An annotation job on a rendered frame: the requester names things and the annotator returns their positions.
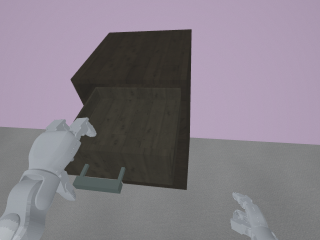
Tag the robot right forearm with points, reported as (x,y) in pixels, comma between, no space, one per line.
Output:
(262,233)

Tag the handle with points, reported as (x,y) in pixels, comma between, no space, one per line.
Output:
(99,184)

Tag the cabinet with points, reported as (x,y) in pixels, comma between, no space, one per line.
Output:
(145,59)

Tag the robot left forearm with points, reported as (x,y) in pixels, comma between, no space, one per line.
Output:
(27,205)

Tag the robot left hand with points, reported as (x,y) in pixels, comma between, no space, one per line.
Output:
(55,148)

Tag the robot right hand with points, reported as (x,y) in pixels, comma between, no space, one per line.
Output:
(244,222)

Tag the drawer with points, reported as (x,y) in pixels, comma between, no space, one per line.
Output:
(136,128)

